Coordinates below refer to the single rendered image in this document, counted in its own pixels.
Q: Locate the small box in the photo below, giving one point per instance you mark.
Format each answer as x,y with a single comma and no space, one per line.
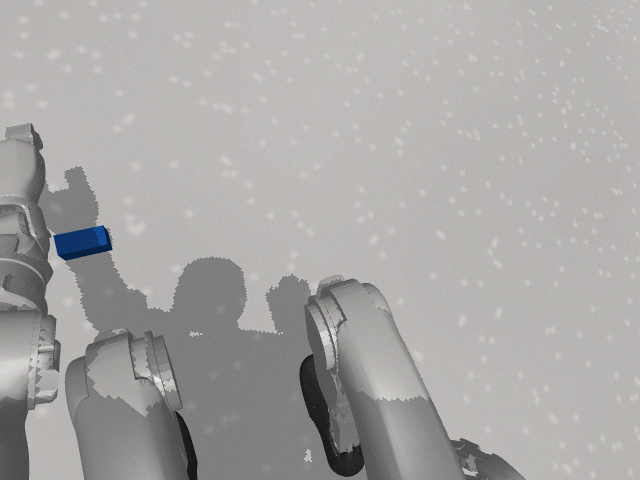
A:
82,243

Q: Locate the left robot arm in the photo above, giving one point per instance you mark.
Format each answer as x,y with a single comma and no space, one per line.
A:
29,353

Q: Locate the right robot foot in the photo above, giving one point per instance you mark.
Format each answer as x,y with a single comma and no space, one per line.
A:
344,464

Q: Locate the left robot foot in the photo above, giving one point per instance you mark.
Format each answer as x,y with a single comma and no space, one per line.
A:
189,448

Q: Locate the left robot hand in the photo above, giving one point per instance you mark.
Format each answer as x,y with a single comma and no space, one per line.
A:
22,167

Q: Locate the right robot hand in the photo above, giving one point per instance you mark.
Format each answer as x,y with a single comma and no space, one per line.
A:
489,467

